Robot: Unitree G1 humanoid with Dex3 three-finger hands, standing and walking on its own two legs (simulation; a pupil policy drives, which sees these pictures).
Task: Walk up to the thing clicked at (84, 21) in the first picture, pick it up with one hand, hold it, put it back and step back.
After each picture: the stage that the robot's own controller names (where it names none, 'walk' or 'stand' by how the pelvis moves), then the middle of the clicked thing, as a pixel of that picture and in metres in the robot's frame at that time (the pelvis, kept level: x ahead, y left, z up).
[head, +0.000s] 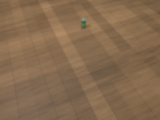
stand; (83, 23) +1.70 +0.04 -0.72
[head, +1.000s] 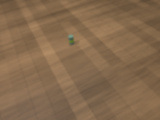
walk; (71, 39) +1.57 +0.29 -0.70
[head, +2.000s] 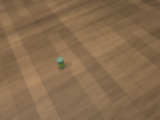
walk; (60, 63) +1.01 +0.34 -0.72
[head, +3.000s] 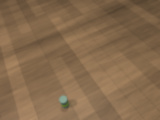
walk; (64, 102) +0.59 +0.26 -0.72
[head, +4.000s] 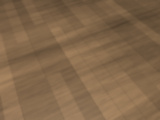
walk; out of the picture +0.40 +0.21 -0.71
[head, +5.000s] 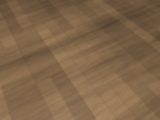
stand; out of the picture +0.34 +0.23 -0.72
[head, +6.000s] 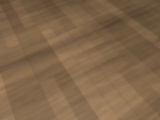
stand; out of the picture +0.33 +0.22 -0.73
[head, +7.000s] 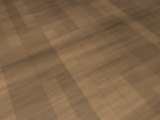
stand; out of the picture +0.33 +0.21 -0.73
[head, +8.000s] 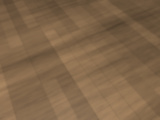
stand; out of the picture +0.32 +0.21 -0.73
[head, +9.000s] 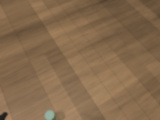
go down; (50, 116) +0.35 +0.22 -0.68
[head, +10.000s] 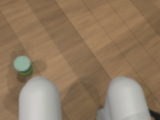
go down; (24, 66) +0.41 +0.26 -0.30
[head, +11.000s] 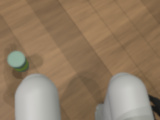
close in; (19, 62) +0.40 +0.27 -0.28
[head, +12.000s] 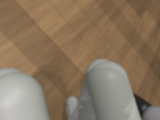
close in; out of the picture +0.39 +0.30 -0.22
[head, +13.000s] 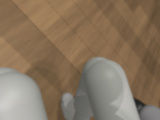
close; out of the picture +0.38 +0.30 -0.22
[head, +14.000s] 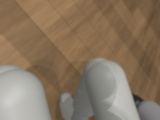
lift; out of the picture +0.36 +0.30 -0.22
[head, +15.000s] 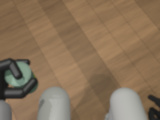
lift; (23, 79) +0.32 +0.22 -0.04
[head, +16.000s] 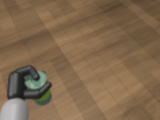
hold; (39, 89) +0.32 +0.17 -0.01
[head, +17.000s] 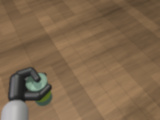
hold; (40, 90) +0.32 +0.18 -0.02
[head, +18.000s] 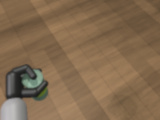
crouch; (36, 86) +0.34 +0.18 -0.06
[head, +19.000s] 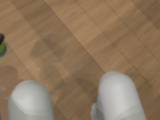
lower; out of the picture +0.46 +0.27 -0.09
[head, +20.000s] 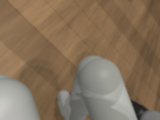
lower; out of the picture +0.40 +0.32 -0.22
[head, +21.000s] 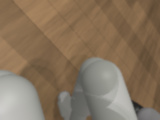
lower; out of the picture +0.39 +0.32 -0.23
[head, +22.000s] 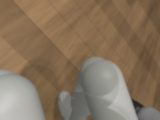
lower; out of the picture +0.39 +0.32 -0.23
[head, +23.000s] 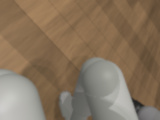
lower; out of the picture +0.39 +0.32 -0.22
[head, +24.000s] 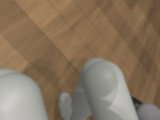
open; out of the picture +0.38 +0.30 -0.23
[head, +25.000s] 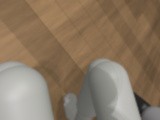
stand; out of the picture +0.39 +0.28 -0.22
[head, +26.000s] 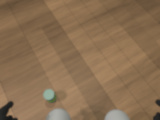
walk; (50, 96) +0.39 +0.22 -0.54
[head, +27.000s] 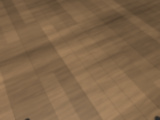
stand; out of the picture +0.36 +0.20 -0.67
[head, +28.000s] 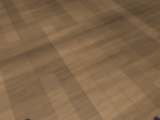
stand; out of the picture +0.36 +0.20 -0.67
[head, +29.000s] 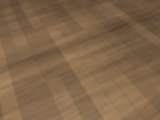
stand; out of the picture +0.38 +0.19 -0.72
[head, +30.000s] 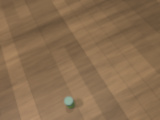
walk; (69, 102) +0.44 +0.20 -0.70
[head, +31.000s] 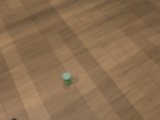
walk; (66, 79) +0.66 +0.16 -0.69
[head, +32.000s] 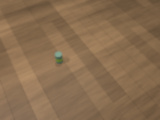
stand; (58, 57) +0.93 +0.24 -0.70
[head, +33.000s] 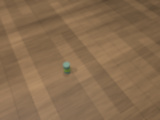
stand; (66, 68) +0.93 +0.20 -0.71
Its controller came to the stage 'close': yes
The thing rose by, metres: 0.70
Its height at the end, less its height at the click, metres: +0.00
